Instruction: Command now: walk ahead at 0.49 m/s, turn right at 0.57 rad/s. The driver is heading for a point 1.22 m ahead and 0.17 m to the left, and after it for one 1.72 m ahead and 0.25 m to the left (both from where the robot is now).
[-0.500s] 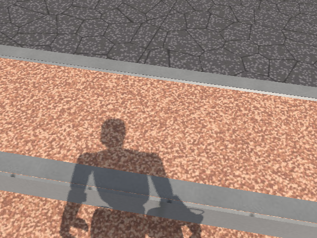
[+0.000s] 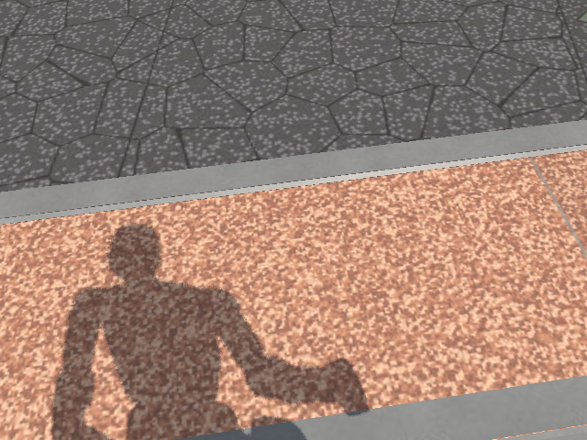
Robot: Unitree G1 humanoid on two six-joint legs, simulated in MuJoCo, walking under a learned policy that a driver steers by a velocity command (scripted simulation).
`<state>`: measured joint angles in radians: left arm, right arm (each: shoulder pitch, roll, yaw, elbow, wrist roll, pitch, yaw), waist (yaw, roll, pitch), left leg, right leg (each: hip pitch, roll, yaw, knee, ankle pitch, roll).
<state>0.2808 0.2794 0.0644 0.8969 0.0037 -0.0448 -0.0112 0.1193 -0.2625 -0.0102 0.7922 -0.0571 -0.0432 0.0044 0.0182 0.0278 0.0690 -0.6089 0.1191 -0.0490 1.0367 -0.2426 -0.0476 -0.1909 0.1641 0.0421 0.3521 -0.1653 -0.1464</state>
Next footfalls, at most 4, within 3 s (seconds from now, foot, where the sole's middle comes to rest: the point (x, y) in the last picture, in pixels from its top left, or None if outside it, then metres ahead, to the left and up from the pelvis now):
0.42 left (243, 409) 0.46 0.16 -0.62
1.00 right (273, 256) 0.82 0.11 -0.62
1.50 left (191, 189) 1.03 0.34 -0.62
2.00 right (293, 126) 1.26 0.08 -0.62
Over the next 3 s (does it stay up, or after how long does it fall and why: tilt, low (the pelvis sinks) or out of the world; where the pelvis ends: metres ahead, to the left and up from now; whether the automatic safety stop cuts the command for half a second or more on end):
stays up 1.63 0.17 0.16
